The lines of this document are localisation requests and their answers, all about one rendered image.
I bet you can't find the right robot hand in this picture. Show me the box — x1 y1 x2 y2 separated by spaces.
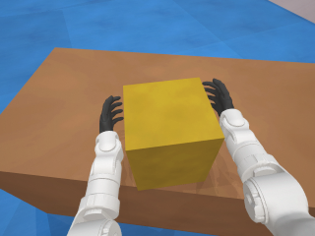
202 78 234 118

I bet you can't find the robot left upper arm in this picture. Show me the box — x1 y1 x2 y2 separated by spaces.
67 218 122 236

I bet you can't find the robot right upper arm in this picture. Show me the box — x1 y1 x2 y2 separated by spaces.
243 172 315 236

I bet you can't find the robot left forearm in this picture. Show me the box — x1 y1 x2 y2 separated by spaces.
67 131 124 235

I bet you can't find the left robot hand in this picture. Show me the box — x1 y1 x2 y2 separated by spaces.
99 95 124 133

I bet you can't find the carton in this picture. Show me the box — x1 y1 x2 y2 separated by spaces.
123 77 225 191

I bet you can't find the robot right forearm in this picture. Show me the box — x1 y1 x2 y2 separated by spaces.
219 108 309 212

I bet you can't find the pedestal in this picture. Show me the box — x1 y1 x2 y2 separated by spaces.
0 47 315 236

